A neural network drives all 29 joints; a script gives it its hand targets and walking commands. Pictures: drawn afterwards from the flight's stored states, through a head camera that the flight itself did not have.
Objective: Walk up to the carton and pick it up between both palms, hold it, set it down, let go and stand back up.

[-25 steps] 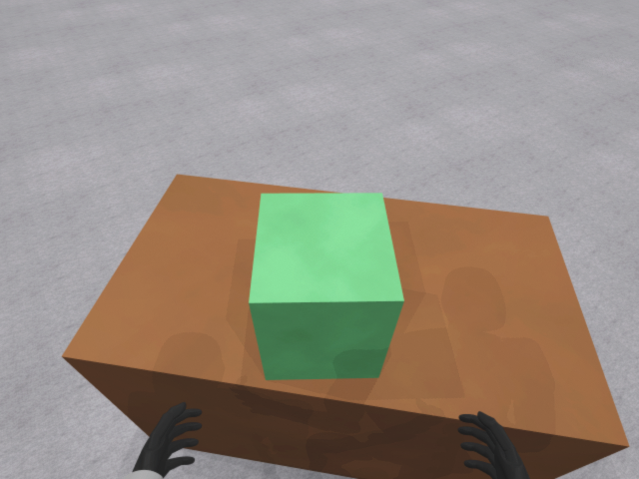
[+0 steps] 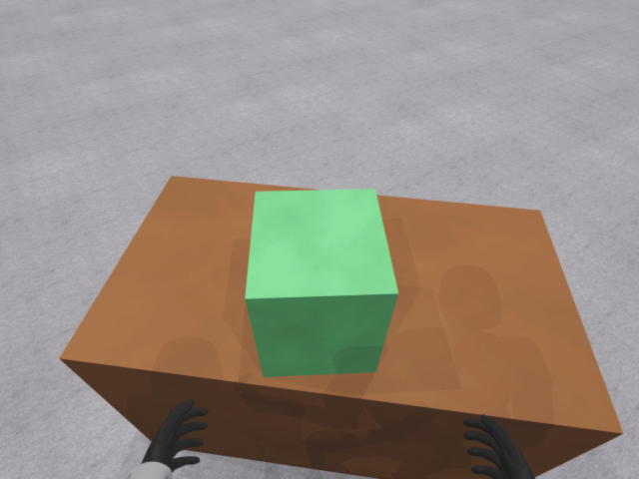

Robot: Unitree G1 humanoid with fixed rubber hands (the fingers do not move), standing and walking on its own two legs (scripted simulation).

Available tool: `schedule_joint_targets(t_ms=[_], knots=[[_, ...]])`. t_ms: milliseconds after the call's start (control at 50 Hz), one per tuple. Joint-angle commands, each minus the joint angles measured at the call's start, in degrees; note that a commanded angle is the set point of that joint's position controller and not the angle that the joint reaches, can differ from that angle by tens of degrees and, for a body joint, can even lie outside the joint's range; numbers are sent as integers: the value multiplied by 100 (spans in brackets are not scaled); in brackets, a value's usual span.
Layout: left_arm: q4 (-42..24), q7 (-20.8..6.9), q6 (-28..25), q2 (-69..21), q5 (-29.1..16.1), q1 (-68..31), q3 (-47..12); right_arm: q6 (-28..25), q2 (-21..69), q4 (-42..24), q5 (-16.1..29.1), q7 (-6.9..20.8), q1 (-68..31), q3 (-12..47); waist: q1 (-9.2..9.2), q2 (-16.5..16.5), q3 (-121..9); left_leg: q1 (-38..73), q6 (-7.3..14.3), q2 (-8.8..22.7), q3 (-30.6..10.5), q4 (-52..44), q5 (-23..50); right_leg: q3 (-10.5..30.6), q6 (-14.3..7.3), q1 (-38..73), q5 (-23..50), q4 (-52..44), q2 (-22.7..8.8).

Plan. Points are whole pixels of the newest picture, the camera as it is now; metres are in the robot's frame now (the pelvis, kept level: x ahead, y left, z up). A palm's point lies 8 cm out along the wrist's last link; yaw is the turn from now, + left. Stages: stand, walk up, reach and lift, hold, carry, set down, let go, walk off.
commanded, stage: let go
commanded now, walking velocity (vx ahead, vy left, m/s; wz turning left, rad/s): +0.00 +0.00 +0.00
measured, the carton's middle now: (317, 285) +0.44 +0.03 -0.07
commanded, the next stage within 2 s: stand in 0.08 s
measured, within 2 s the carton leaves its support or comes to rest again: neither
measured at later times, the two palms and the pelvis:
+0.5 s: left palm out of the picture +0.07 +0.27 -0.12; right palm out of the picture +0.06 -0.25 -0.12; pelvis +0.01 +0.01 +0.00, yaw +1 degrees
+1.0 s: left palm out of the picture -0.03 +0.26 -0.14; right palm out of the picture -0.03 -0.21 -0.14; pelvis -0.02 +0.03 +0.00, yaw +2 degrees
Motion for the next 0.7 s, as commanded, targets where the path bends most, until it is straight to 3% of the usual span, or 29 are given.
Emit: schedule_joint_targets(t_ms=[0, 60, 80, 100, 120, 160, 180, 200, 220, 240, 260, 300, 320, 340, 360, 400, 440, 460, 500, 520, 540, 560, 600, 620, 640, 680], knots=[[-578, -17, -162, 527, 51, -346, 196, -215, -632, -565, 32, -16, -357, -177, 47, -107, -474, 918, -62, -117, 77, 6, 967, -101, -3, -727, 993, -491, -12], [-754, -3, -206, 581, 16, -473, 192, -276, -634, -638, 28, -12, -387, -208, 46, -88, -620, 950, -69, -152, 80, 7, 1097, -124, 49, -670, 1165, -464, -10], [-155, -16, -474, 984, 468, 194, 429, 471, -1031, -70, 78, -104, 386, -316, 153, 462, -704, -98, -38, 638, -427, 214, 2504, 235, 185, -202, 1707, -76, -565], [-72, -34, -580, 1149, 387, 366, 518, 803, -974, -65, 58, -110, 478, -289, 155, 456, -653, -386, -49, 594, -388, 110, 1539, 391, 231, -124, 1050, -176, -594], [-31, -94, -639, 1124, 301, 283, 462, 940, -885, -96, 8, -48, 419, -257, 116, 246, -490, -596, -48, 558, -435, 36, 1095, 363, 251, -143, 961, -193, -556], [58, -110, -691, 875, 286, 165, 397, 1018, -740, -214, 31, -3, 353, -223, 14, 158, -812, -354, -92, 505, -398, 172, 1044, 400, 205, -186, 1565, -10, -549], [157, -154, -715, 730, 246, 254, 373, 1039, -858, -167, 45, 1, 374, -276, 74, 194, -956, -411, -65, 436, -397, 168, 770, 348, 197, -124, 1425, -26, -518], [211, -140, -726, 766, 225, 377, 368, 1039, -913, -117, 38, 7, 301, -289, 126, 174, -809, -347, -46, 431, -399, 168, 743, 341, 177, -343, 1380, -78, -528], [319, -120, -735, 831, 217, 359, 422, 1036, -971, -62, 59, 32, 500, -334, 13, -223, -1044, -265, -73, 412, -391, 183, 714, 325, 129, -214, 1389, -10, -539], [292, -147, -760, 782, 226, 269, 417, 1039, -973, 26, 77, 18, 490, -357, 79, 154, -907, -431, -19, 447, -478, 148, 639, 356, 109, -294, 1170, -58, -564], [344, -125, -757, 686, 224, 216, 388, 1017, -903, 57, 62, 45, 427, -317, 37, 273, -566, -654, -16, 454, -505, 114, 773, 380, 139, -210, 1328, -67, -589], [481, -87, -779, 934, 178, 383, 454, 983, -891, 80, 69, 47, 532, -371, 24, -47, -863, -345, 43, 431, -497, 131, 696, 389, 92, -331, 1247, -124, -590], [588, -66, -807, 970, 168, 508, 440, 964, -908, 141, 52, 35, 490, -351, 113, -51, -802, -364, 41, 434, -499, 197, 792, 361, 80, -349, 1326, -157, -575], [724, -69, -818, 1022, 183, 523, 435, 960, -1016, 133, 33, 20, 384, -394, 49, -291, -878, -294, 58, 433, -534, 227, 825, 368, 65, -308, 1417, -169, -580], [767, -70, -819, 888, 185, 546, 413, 962, -909, 269, 30, -6, 526, -384, 82, 36, -610, -506, 43, 427, -473, 165, 837, 340, 74, -314, 1493, -192, -603], [887, -28, -789, 791, 141, 539, 399, 959, -1030, 431, 44, -23, 849, -374, 3, -33, -641, -468, 51, 393, -484, 43, 699, 307, 62, -301, 1269, -202, -592], [1103, 4, -772, 825, 132, 880, 388, 986, -934, 527, 5, -54, 877, -326, 72, 141, -222, -419, 84, 410, -549, -42, 684, 306, 130, -696, 730, -323, -540], [1250, 41, -773, 913, 183, 982, 369, 1002, -908, 614, 7, -71, 1081, -350, -7, -154, -293, -200, 54, 425, -604, -49, 663, 295, 104, -751, 712, -343, -502], [1340, 48, -795, 839, 166, 866, 371, 982, -885, 698, 49, -116, 1112, -363, -50, 50, -188, -550, 106, 384, -589, -160, 547, 305, 64, -540, 689, -363, -515], [1345, 48, -803, 839, 170, 920, 400, 978, -996, 756, 28, -126, 1101, -333, 23, 376, -244, -527, 102, 366, -560, -152, 409, 346, 50, -468, 674, -367, -592], [1421, 52, -799, 1021, 193, 878, 419, 976, -995, 803, 0, -124, 1092, -337, -32, 142, -333, -414, 114, 379, -611, -138, 563, 313, 23, -393, 720, -359, -614], [1441, 48, -793, 917, 167, 935, 403, 982, -805, 889, 65, -134, 1156, -275, -15, 118, -213, -546, 123, 364, -632, -206, 470, 311, 23, -428, 627, -378, -551], [1664, 57, -811, 796, 146, 1137, 352, 978, -826, 962, 73, -161, 1102, -256, 38, 436, -241, -445, 163, 373, -615, -251, 474, 370, 2, -434, 665, -467, -651], [1736, 71, -810, 638, 145, 1027, 334, 980, -915, 1049, 73, -173, 1100, -303, 9, 356, -89, -512, 154, 359, -651, -302, 333, 353, 31, -434, 521, -456, -592], [1803, 84, -792, 775, 152, 1096, 357, 979, -863, 980, 64, -167, 1080, -265, 67, 19, -170, -413, 147, 378, -667, -317, 300, 263, 54, -459, 501, -378, -554], [1917, 96, -780, 736, 152, 1003, 356, 942, -804, 1130, 76, -176, 1265, -238, -32, -48, -156, -414, 189, 402, -735, -302, 585, 253, -18, -343, 681, -368, -586]])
